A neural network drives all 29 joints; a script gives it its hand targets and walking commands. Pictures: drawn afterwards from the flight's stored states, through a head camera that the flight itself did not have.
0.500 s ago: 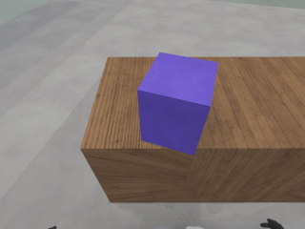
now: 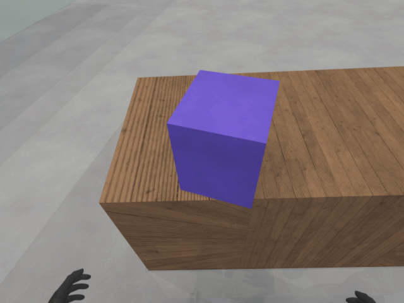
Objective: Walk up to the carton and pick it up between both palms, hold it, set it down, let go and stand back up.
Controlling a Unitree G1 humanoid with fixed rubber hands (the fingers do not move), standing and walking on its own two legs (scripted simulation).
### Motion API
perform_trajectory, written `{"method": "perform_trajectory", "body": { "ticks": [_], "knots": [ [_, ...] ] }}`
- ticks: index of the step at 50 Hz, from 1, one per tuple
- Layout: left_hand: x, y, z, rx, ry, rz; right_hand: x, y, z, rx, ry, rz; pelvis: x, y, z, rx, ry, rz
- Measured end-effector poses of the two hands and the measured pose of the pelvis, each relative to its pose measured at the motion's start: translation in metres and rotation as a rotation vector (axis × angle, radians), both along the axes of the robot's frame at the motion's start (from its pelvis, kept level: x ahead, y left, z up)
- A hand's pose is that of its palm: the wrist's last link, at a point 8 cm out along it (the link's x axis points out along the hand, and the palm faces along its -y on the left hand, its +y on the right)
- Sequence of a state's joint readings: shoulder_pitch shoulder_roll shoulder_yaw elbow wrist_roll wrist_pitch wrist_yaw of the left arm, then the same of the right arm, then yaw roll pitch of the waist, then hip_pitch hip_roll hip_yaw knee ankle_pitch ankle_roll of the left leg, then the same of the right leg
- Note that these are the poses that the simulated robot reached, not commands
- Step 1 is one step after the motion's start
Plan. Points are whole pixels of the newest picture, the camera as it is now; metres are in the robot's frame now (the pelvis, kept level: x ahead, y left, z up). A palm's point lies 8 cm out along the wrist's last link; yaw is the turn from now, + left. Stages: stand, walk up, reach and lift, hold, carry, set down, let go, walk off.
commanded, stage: walk up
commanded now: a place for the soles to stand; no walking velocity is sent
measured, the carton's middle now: (225, 139) +0.49 -0.05 +0.02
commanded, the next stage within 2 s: none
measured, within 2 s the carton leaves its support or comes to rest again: neither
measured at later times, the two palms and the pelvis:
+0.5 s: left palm out of the picture +0.11 +0.31 -0.07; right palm out of the picture +0.05 -0.31 -0.10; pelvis -0.02 -0.01 +0.00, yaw +0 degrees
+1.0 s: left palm out of the picture +0.13 +0.28 -0.07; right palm out of the picture +0.08 -0.34 -0.10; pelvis +0.01 -0.04 +0.00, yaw -1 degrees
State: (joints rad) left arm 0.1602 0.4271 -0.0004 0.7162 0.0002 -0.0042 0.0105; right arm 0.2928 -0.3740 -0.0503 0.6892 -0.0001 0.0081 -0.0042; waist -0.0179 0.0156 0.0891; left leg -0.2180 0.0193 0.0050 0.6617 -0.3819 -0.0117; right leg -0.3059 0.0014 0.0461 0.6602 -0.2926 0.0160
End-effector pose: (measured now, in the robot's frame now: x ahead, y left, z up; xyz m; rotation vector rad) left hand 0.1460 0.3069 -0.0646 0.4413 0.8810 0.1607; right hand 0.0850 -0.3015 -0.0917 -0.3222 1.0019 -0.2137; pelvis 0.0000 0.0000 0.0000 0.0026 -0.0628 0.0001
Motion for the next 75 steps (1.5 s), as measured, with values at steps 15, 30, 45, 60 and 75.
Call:
{"method": "perform_trajectory", "body": {
  "ticks": [15, 30, 45, 60, 75],
  "knots": [
    [-0.029, -0.002, -0.002, 0.000, 0.017, 0.015, -0.030, -0.006, -0.007, 0.008, 0.022, -0.020, -0.020, -0.005, -0.001, 0.007, -0.030, 0.000],
    [-0.033, -0.002, -0.003, 0.000, 0.041, 0.021, -0.038, -0.009, -0.010, 0.011, 0.062, -0.031, -0.020, -0.006, 0.001, 0.008, -0.021, 0.000],
    [-0.026, -0.007, -0.004, -0.016, 0.073, 0.004, -0.021, -0.018, -0.001, -0.017, 0.044, -0.012, -0.006, -0.013, 0.005, -0.002, -0.009, -0.012],
    [-0.037, -0.036, -0.011, 0.042, 0.232, 0.065, 0.038, -0.053, -0.008, 0.004, 0.054, -0.004, 0.049, -0.049, 0.004, 0.023, -0.001, -0.022],
    [0.043, -0.016, -0.023, -0.016, 0.127, 0.012, 0.074, -0.031, 0.010, -0.040, 0.031, -0.033, 0.076, -0.019, 0.003, -0.027, 0.007, -0.032]
  ]
}}
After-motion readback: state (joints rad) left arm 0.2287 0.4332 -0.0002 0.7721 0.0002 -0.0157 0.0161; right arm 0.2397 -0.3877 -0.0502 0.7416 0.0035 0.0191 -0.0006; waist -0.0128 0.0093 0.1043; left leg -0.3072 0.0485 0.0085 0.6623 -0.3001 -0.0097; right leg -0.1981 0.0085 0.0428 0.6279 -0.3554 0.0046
